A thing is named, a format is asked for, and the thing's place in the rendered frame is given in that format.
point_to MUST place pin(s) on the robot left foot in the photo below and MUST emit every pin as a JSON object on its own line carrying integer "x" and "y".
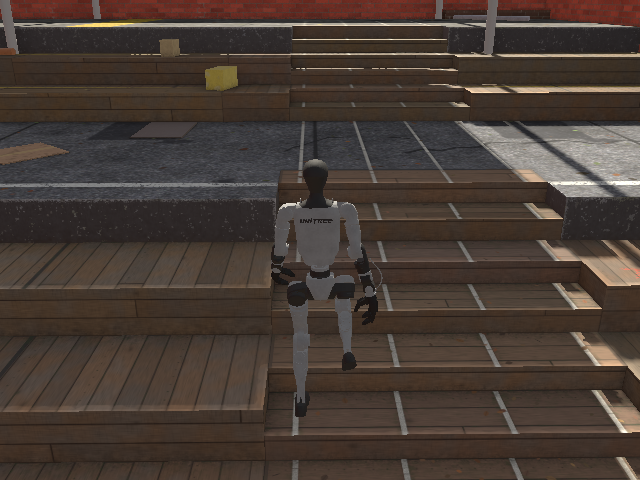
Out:
{"x": 301, "y": 408}

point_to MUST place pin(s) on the right robot forearm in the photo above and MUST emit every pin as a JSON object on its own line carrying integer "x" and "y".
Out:
{"x": 365, "y": 275}

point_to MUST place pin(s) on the robot torso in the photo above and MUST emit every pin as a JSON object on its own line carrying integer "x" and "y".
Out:
{"x": 318, "y": 236}

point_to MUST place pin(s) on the right robot upper arm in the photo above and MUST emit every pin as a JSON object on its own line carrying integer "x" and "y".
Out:
{"x": 349, "y": 212}

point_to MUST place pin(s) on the left robot upper arm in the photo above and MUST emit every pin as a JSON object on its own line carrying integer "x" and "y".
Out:
{"x": 285, "y": 214}

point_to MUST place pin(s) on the left robot forearm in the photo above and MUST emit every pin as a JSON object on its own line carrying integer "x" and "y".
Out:
{"x": 276, "y": 261}

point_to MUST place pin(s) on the robot right hand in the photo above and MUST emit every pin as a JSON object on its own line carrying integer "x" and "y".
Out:
{"x": 373, "y": 308}

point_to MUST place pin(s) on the robot left hand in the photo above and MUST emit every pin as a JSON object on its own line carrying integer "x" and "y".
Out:
{"x": 277, "y": 279}

